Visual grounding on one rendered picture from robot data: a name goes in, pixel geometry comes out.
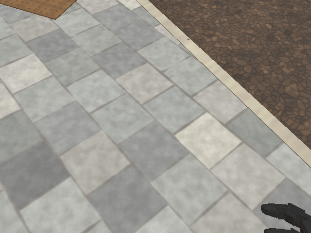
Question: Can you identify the robot right hand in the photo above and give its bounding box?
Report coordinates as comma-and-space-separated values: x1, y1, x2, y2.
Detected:
260, 203, 311, 233

